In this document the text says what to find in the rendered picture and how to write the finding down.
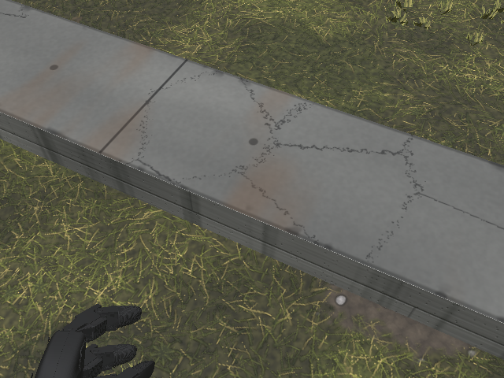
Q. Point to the robot left hand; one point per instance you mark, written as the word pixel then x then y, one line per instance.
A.
pixel 66 355

